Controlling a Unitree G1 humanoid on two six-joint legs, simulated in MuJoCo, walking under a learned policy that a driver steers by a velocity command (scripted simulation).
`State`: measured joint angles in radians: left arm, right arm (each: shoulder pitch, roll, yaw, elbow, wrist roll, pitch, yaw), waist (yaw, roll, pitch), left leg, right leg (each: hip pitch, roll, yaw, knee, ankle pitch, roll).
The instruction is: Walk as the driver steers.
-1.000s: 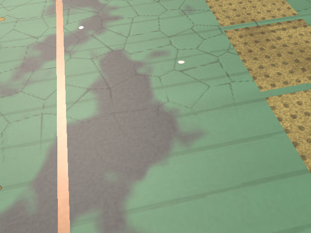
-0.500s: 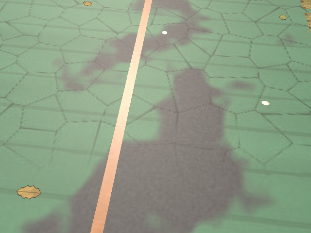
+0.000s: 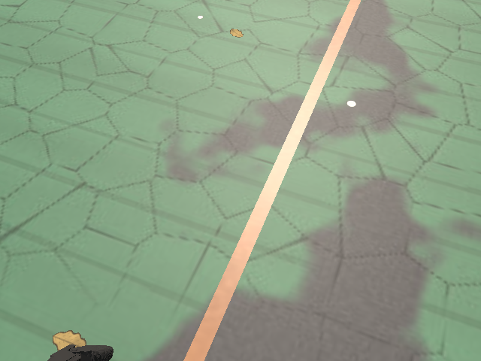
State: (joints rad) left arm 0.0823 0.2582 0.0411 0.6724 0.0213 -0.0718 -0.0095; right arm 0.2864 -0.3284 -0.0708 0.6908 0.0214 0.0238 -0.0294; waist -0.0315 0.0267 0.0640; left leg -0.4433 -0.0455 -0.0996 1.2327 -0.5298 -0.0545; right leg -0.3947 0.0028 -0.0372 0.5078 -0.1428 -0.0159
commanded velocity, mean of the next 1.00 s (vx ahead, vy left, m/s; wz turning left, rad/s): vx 0.05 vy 0.00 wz -0.36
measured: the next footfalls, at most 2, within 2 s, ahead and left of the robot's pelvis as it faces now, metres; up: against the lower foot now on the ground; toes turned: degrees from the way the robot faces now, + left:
left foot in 0.20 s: +0.13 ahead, +0.13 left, +0.00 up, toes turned -4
right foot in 0.48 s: +0.10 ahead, -0.11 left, +0.00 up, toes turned -12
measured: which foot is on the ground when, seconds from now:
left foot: up 0.00-0.18, down 0.20-0.48, up 0.50-0.94, down 0.96-1.00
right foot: down 0.00-0.22, up 0.24-0.46, down 0.48-0.96, up 0.98-1.00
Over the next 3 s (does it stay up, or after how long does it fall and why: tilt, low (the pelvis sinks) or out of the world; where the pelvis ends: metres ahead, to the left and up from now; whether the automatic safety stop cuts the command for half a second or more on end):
stays up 0.68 -0.33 0.00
